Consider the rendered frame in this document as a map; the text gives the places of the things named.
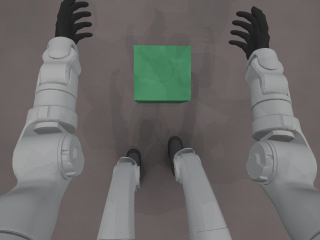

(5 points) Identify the robot right hand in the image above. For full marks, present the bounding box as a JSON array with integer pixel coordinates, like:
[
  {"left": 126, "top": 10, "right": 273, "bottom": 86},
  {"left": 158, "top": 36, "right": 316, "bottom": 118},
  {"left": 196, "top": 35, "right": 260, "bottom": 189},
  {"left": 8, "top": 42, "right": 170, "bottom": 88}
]
[{"left": 229, "top": 6, "right": 270, "bottom": 60}]

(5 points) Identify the robot left hand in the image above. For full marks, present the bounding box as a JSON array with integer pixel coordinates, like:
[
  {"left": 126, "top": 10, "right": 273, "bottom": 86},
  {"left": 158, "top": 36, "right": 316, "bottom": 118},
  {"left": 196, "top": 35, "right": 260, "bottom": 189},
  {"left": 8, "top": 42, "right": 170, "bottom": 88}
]
[{"left": 55, "top": 0, "right": 93, "bottom": 44}]

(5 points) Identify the carton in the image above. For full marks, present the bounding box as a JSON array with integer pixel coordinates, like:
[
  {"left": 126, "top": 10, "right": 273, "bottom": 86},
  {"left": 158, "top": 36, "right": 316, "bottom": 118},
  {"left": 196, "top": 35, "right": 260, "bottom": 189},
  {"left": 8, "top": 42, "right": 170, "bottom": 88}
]
[{"left": 133, "top": 45, "right": 191, "bottom": 104}]

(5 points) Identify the left robot shin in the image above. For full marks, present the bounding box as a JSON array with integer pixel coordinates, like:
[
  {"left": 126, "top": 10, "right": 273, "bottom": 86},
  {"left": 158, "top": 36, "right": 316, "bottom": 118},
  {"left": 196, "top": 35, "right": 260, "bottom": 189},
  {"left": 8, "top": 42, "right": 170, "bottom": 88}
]
[{"left": 112, "top": 157, "right": 136, "bottom": 175}]

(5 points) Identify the robot right forearm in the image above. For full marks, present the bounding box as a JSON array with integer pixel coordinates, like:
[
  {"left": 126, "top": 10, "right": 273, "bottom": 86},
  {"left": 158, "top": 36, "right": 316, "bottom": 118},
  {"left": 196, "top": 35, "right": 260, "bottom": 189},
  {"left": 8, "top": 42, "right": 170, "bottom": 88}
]
[{"left": 245, "top": 48, "right": 317, "bottom": 180}]

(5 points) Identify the robot left forearm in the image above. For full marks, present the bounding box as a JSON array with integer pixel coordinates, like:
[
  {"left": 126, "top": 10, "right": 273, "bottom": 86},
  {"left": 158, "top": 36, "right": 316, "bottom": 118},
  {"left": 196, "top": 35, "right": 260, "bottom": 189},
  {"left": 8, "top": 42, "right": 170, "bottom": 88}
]
[{"left": 12, "top": 36, "right": 82, "bottom": 178}]

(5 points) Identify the left robot upper arm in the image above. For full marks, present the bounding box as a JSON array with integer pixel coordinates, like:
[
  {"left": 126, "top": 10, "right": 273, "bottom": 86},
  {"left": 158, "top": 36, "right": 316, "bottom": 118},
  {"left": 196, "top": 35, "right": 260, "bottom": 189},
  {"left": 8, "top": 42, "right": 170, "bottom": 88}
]
[{"left": 0, "top": 132, "right": 85, "bottom": 240}]

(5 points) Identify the right robot upper arm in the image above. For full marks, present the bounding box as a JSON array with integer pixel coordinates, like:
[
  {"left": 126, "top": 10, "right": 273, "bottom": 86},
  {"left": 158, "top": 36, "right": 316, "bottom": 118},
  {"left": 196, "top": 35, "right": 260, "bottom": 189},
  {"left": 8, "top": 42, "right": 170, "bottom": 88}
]
[{"left": 246, "top": 139, "right": 320, "bottom": 240}]

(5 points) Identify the left robot foot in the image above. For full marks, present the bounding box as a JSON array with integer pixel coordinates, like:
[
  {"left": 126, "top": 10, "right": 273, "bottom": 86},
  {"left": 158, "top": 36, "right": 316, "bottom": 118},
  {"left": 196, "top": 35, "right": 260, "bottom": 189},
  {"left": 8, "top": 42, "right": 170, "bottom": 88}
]
[{"left": 126, "top": 149, "right": 141, "bottom": 190}]

